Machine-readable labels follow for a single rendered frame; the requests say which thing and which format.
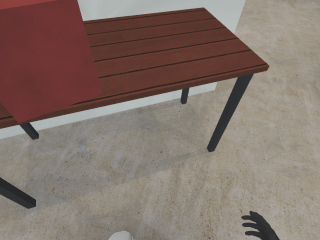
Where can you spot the robot right hand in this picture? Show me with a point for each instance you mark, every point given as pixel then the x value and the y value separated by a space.
pixel 265 232

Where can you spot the carton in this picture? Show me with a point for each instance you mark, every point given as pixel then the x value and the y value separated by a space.
pixel 46 62

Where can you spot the table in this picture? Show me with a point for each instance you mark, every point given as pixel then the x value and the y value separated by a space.
pixel 144 55

